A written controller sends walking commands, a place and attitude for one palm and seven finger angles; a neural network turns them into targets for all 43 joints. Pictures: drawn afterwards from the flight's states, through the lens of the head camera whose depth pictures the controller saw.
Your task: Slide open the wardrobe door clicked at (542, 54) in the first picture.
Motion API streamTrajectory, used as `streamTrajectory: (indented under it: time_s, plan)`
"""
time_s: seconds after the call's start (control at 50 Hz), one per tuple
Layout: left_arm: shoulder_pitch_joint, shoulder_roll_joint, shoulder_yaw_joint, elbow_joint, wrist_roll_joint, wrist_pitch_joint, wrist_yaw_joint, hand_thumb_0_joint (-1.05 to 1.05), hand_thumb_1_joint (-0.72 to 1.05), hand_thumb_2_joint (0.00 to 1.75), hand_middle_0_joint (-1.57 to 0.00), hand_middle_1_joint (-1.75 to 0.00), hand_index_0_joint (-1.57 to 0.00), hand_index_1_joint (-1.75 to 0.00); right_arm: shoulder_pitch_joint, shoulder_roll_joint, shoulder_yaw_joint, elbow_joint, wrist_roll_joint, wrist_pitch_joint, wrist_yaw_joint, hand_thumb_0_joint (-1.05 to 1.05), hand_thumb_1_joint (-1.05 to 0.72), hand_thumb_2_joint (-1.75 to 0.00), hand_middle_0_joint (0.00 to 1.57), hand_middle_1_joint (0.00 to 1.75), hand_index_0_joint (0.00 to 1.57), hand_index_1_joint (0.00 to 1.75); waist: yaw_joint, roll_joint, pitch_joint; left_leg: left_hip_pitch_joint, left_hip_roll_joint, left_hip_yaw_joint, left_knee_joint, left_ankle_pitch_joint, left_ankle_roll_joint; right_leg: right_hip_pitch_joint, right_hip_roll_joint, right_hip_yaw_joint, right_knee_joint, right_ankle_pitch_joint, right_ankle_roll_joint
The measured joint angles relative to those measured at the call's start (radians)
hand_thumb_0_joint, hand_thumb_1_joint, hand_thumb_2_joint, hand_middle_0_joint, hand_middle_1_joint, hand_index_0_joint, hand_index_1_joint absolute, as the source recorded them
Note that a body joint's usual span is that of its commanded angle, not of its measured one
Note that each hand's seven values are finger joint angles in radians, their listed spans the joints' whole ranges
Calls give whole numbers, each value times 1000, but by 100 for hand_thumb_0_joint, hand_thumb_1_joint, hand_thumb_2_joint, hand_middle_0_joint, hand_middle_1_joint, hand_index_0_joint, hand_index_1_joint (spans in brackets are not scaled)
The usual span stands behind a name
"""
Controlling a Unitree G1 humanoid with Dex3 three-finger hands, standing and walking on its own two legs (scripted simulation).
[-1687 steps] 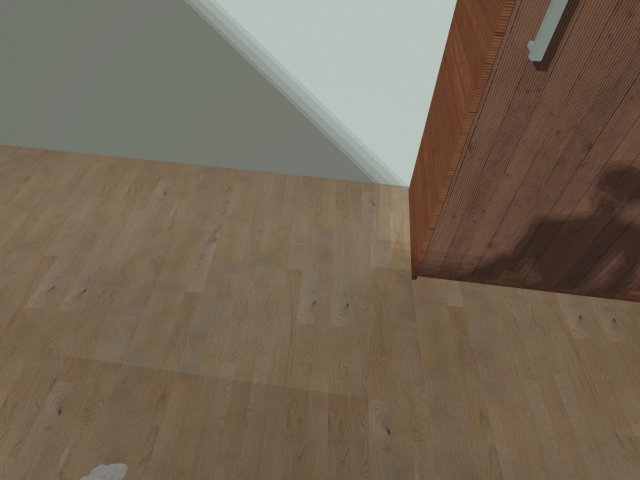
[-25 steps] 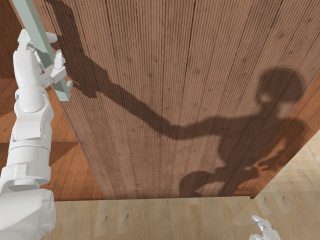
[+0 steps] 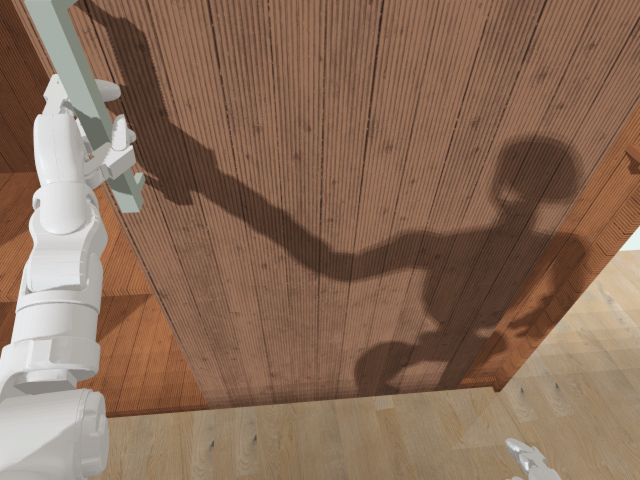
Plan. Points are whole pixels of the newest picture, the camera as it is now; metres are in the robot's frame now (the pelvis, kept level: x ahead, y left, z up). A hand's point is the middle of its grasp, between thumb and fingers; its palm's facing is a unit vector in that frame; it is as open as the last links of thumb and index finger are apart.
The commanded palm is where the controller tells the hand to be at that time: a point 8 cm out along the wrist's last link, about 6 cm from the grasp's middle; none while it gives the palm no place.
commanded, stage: stop walking and hold the door there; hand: left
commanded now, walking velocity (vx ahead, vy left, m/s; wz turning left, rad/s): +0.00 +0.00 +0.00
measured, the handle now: (103, 113) +0.45 +0.28 +0.25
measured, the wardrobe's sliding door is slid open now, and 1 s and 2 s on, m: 0.60 0.60 0.60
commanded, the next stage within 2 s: loosen the grip on the handle in 0.18 s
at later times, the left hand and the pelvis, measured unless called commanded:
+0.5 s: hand (105, 146) +0.40 +0.26 +0.24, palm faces +0.40 -0.90 -0.15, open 8.9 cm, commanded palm +0.36 +0.29 +0.23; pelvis -0.02 -0.02 +0.00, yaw +6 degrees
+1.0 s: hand (98, 149) +0.40 +0.27 +0.23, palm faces +0.40 -0.90 -0.16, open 14.6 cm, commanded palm +0.36 +0.32 +0.23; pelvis +0.01 -0.05 +0.00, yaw +5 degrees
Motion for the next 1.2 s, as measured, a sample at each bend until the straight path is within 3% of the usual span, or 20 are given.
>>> streamTrajectory:
  time_s: [0.04, 0.16, 0.28, 0.32, 0.34, 0.38, 0.42, 0.46, 0.64, 0.74, 0.86, 0.98, 1.2]
  plan:
    - [1, 4, -3, 9, 0, -6, -2, -6, 73, 78, -45, -140, -25, -138, 11, -4, -3, 10, 1, 5, -4, 1, -90, -90, 20, 30, 21, 30, -1, -9, -10, 2, -1, 4, -2, -1, 23, -5, 0, 4, 10, -11, 1]
    - [21, 1, 3, 33, 2, -34, 2, -7, 72, 79, -45, -140, -26, -137, 39, -11, -12, 23, -4, 11, -9, 1, -90, -90, 20, 30, 20, 30, -5, -7, -29, 18, -12, 9, -38, 10, -14, 4, -9, 7, -12, 0, -1]
    - [21, 7, 0, 35, 2, -39, -3, -7, 71, 80, -45, -140, -27, -137, 43, 6, -4, 34, 3, 15, -7, 1, -90, -90, 20, 30, 20, 30, 1, -3, -31, 9, -1, 7, -14, 0, 19, 2, 0, 6, -4, -9, 0]
    - [-87, 19, 21, 124, 73, -51, -67, -9, 65, 79, -45, -140, -28, -138, 44, 30, -17, 34, -4, -24, 14, 1, -90, -90, 20, 30, 20, 30, 10, -27, -4, -5, -1, 1, 3, 2, 36, -15, -2, -4, 27, -20, -7]
    - [-158, 17, 35, 184, 86, -35, -101, -9, 62, 78, -45, -140, -29, -138, 50, 43, -15, 37, 3, -52, 26, 1, -90, -90, 20, 30, 20, 30, 3, -45, -2, -23, -8, -17, 5, 13, 45, -29, -8, -23, 40, -25, -12]
    - [-210, 8, 78, 209, 85, -7, -153, -7, 54, 77, -45, -140, -33, -138, 59, 57, -6, 32, 3, -92, 44, 1, -90, -90, 20, 30, 20, 30, -12, -70, -5, -38, -23, -44, -13, 40, 34, -53, -4, 0, 53, -24, -20]
    - [-204, 3, 90, 176, 92, 3, -145, -5, 47, 74, -46, -141, -36, -139, 70, 58, -7, 11, -7, -125, 54, 1, -90, -90, 20, 30, 20, 30, -22, -67, 2, -42, -35, -68, -25, 57, 13, -68, 1, 38, 58, -22, -18]
    - [-208, 12, 66, 178, 95, 5, -120, -4, 39, 70, -45, -141, -34, -135, 70, 51, 0, 1, -4, -140, 61, 1, -90, -90, 20, 30, 21, 30, -27, -61, 11, -49, -43, -85, -17, 60, 19, -73, 2, 38, 64, -1, -9]
    - [-264, 52, 26, 312, 81, -79, -101, 0, -23, 37, -43, -137, -27, -127, 68, 28, 17, 50, 9, -163, 48, 1, -90, -89, 20, 30, 21, 30, -15, -51, 6, -107, -52, -163, 45, 36, 11, -109, 24, 20, 90, -16, -29]
    - [-241, 97, 54, 315, 74, -111, -135, 0, -43, 26, -38, -131, -28, -126, 83, 19, 15, 70, 10, -159, 36, 1, -90, -89, 20, 30, 21, 30, -20, -46, 4, -125, -47, -184, 72, 34, 14, -118, 42, 21, 98, -26, -39]
    - [-198, 147, 86, 290, 34, -96, -192, -1, -52, 22, -32, -123, -28, -121, 113, 16, 10, 73, 17, -155, 22, 1, -90, -90, 20, 30, 21, 30, -25, -43, -1, -122, -36, -188, 81, 18, 20, -102, 57, 24, 76, -31, -49]
    - [-87, 133, 119, 153, -18, -75, -222, -1, -55, 20, -30, -120, -26, -117, 113, 10, 10, 58, 20, -140, 19, 1, -90, -90, 20, 30, 20, 30, -13, -31, -7, -104, -33, -187, 76, 0, 17, -78, 62, 30, 53, -39, -53]
    - [-76, 215, 208, 196, -29, -34, -288, -1, -55, 20, -30, -118, -26, -116, 50, 19, 24, -3, 27, -101, 7, 1, -90, -90, 20, 30, 21, 30, -9, -25, -29, -125, -24, -189, 93, -22, 4, -93, 71, 31, 55, -53, -64]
